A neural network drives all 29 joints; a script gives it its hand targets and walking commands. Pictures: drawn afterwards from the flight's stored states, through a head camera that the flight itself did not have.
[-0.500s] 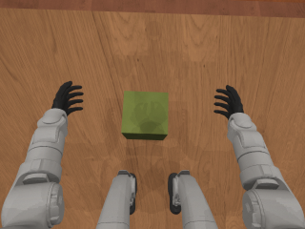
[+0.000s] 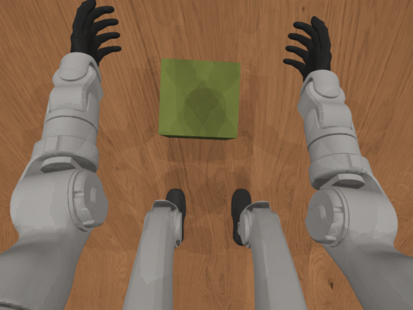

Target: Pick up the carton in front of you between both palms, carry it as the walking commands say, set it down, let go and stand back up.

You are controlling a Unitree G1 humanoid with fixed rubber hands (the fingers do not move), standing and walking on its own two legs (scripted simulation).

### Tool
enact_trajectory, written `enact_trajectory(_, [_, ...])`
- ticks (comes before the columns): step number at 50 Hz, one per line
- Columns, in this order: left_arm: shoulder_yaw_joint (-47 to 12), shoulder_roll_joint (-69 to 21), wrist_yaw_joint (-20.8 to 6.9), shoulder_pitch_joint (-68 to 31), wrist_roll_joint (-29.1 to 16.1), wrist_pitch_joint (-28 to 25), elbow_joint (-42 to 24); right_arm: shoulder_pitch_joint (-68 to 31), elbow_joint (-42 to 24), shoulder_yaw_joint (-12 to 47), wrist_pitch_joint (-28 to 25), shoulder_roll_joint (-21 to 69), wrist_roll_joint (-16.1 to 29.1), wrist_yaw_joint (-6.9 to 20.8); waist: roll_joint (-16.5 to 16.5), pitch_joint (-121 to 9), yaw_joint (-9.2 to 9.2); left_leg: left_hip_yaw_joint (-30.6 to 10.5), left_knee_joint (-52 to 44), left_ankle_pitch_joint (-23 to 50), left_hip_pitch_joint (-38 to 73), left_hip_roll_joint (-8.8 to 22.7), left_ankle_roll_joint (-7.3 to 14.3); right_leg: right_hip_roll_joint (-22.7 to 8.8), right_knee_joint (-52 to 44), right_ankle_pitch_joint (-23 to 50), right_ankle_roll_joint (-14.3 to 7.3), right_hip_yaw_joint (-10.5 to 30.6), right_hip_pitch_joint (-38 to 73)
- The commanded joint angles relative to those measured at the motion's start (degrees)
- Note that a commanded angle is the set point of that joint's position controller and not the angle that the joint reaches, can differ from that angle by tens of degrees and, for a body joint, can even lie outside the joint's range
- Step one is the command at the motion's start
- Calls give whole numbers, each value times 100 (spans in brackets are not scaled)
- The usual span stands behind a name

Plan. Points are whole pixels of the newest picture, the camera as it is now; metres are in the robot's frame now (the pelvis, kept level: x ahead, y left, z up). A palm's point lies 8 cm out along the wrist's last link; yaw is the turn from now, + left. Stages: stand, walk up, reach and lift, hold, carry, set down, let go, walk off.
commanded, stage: reach and lift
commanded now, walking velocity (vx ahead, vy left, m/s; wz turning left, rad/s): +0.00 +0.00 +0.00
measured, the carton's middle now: (199, 106) +0.50 +0.03 -0.50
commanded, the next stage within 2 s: none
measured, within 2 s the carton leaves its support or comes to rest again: leaves its support in 1.56 s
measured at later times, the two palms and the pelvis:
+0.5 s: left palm (128, 95) +0.50 +0.22 -0.36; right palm (273, 101) +0.49 -0.16 -0.36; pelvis -0.04 -0.01 -0.21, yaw -1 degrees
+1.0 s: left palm (140, 95) +0.51 +0.20 -0.43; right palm (262, 102) +0.50 -0.15 -0.43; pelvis -0.04 -0.01 -0.25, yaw -1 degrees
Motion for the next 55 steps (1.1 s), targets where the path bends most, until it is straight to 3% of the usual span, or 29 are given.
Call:
enact_trajectory(1, [47, 430, 60, -702, -22, -211, -461, -688, -403, -17, -237, -401, -34, 0, 233, -5058, 83, -154, 413, 2806, 2801, -309, -263, 566, 576, 1737, 105, -216, 1373])
enact_trajectory(9, [-606, 1054, 278, -944, -823, -317, -846, -1004, -672, 784, -302, -780, 737, -271, 133, -6259, 162, -29, 2106, 2750, 1921, -282, -305, 577, 2292, 2028, 193, -264, 1117])
enact_trajectory(15, [-1116, 1501, 350, -1665, -1413, -181, -1094, -1726, -956, 1255, -101, -1075, 1360, -488, 284, -6734, 160, 115, 2967, 1824, 1583, -207, -309, 551, 3188, 1440, 142, -352, 1307])
enact_trajectory(21, [-1326, 1690, 413, -2332, -1599, -23, -383, -2435, -296, 1393, 71, -1217, 1570, -560, 281, -5643, 197, 175, 3381, 385, 665, -70, -262, 433, 3658, 283, 95, -352, 944])
enact_trajectory(25, [-1430, 1668, 411, -2713, -1605, -98, 240, -2784, 357, 1356, -24, -1285, 1536, -496, 270, -4801, 176, 101, 3689, -5, 213, -3, -233, 375, 3969, -51, 97, -314, 476])
enact_trajectory(31, [-1681, 1755, 456, -3239, -1747, -288, 768, -3308, 900, 1402, -261, -1513, 1612, -421, 200, -4304, 134, -33, 4151, 115, 84, 42, -234, 305, 4488, 50, 106, -278, 218])
enact_trajectory(37, [-2089, 1899, 585, -3727, -2109, -412, 501, -3714, 721, 1683, -435, -1712, 1989, -477, 288, -5115, 138, -42, 4530, 775, 708, 45, -280, 269, 4904, 638, 75, -337, 559])
enact_trajectory(39, [-2148, 1912, 615, -3852, -2194, -400, 337, -3779, 638, 1791, -437, -1667, 2056, -515, 163, -5244, 157, -35, 4562, 868, 670, 15, -279, 282, 4980, 771, 73, -363, 775])
enact_trajectory(44, [-2159, 1763, 642, -3460, -2184, -358, 483, -3465, 767, 1851, -394, -1452, 2062, -508, 265, -5213, 183, -33, 4618, 1217, 1133, -39, -271, 370, 5003, 800, 92, -460, 412])
enact_trajectory(55, [-2108, 1287, 567, -3407, -1916, -387, 713, -3384, 1071, 1473, -480, -1320, 1708, -452, 304, -4187, 2, -92, 4461, 674, 239, -80, -274, 372, 4830, 504, 85, -331, -87])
